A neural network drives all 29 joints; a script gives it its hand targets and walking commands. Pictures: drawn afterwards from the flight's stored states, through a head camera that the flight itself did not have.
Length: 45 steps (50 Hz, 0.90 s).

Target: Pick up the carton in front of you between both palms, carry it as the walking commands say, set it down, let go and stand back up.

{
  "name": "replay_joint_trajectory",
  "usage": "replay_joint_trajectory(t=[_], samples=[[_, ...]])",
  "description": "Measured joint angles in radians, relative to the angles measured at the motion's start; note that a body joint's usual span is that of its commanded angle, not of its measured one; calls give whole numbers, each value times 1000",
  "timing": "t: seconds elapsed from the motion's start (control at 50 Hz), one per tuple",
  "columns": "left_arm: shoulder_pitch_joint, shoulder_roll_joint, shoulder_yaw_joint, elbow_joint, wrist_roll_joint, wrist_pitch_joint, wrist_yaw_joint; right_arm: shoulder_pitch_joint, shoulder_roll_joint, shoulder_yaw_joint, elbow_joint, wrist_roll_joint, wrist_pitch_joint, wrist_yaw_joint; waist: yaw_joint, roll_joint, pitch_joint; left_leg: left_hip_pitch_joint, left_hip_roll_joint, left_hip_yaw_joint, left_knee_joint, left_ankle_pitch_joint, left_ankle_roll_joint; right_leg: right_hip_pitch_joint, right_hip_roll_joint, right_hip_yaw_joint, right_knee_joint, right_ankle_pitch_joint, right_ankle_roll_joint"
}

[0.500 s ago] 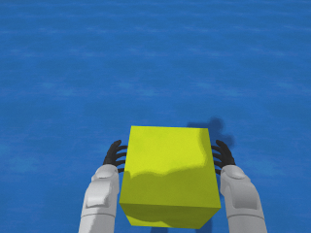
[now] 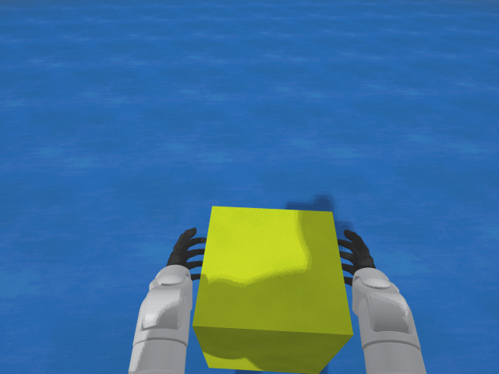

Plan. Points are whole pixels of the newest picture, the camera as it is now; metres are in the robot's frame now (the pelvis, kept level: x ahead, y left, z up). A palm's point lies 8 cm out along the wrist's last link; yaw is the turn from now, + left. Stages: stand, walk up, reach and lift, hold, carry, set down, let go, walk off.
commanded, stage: hold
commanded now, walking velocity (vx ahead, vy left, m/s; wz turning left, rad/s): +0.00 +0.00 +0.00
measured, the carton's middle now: (267, 293) +0.30 +0.00 -0.04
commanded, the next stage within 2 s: set down in 0.16 s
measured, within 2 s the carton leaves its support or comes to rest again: neither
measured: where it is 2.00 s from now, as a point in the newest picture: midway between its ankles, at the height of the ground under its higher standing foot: outside the picture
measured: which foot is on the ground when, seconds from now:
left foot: down 0.00-1.00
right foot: down 0.00-1.00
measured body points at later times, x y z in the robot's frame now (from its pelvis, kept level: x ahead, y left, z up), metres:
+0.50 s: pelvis -0.04 +0.04 -0.02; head -0.04 +0.06 +0.43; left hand +0.33 +0.16 +0.02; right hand +0.31 -0.14 +0.02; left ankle +0.05 +0.13 -0.75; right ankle -0.02 -0.10 -0.75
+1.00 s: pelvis -0.05 +0.02 -0.13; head +0.19 +0.04 +0.26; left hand +0.39 +0.17 -0.21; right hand +0.37 -0.13 -0.20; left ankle +0.05 +0.13 -0.75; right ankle -0.02 -0.10 -0.75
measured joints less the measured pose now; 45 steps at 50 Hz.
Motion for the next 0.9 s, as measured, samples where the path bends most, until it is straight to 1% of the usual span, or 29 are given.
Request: replay_joint_trajectory(t=[0.2,0.28,0.36,0.46,0.52,0.58,0.62,0.68,0.78,0.84,0.9], samples=[[-53,-12,51,65,41,4,-17,-60,16,-57,82,-41,-6,18,7,-11,1,-1,-9,15,24,8,19,-10,-10,17,35,7,12],[-108,-28,113,115,61,-10,-23,-120,34,-125,146,-76,-33,32,9,-16,12,-15,-25,6,59,-3,25,-27,-14,28,69,-2,11],[-211,-53,216,211,102,-50,-28,-222,40,-234,256,-131,-86,52,13,-17,33,-37,-47,-13,119,-40,31,-56,-11,55,128,-29,1],[-352,-56,320,344,163,-108,-29,-356,28,-357,371,-212,-138,71,1,-16,63,-101,-56,-10,203,-70,41,-122,-8,74,213,-62,5],[-406,-53,362,395,196,-147,-38,-404,27,-401,405,-255,-170,77,-2,-18,76,-172,-59,-5,257,-85,48,-194,-7,81,269,-77,17],[-428,-48,376,423,214,-204,-44,-419,27,-415,416,-272,-217,75,2,-20,76,-281,-59,-2,316,-100,51,-304,-4,83,329,-92,33],[-430,-41,370,432,212,-252,-46,-420,27,-413,416,-264,-261,70,7,-20,73,-373,-57,-3,359,-109,51,-395,-1,82,373,-101,41],[-425,-23,344,427,188,-336,-46,-419,30,-395,406,-228,-340,52,10,-20,77,-524,-53,-10,423,-118,49,-543,6,74,437,-112,46],[-422,21,281,396,113,-476,-36,-420,29,-337,371,-122,-474,14,9,-17,77,-801,-46,-30,538,-129,39,-813,20,52,550,-130,44],[-425,49,237,363,55,-522,-28,-415,21,-285,329,-44,-518,-8,11,-18,48,-970,-41,-39,618,-146,32,-980,30,42,629,-148,41],[-431,72,202,329,8,-535,-25,-408,17,-243,283,26,-531,-30,13,-25,-8,-1121,-35,-42,697,-168,26,-1131,40,37,710,-172,39]])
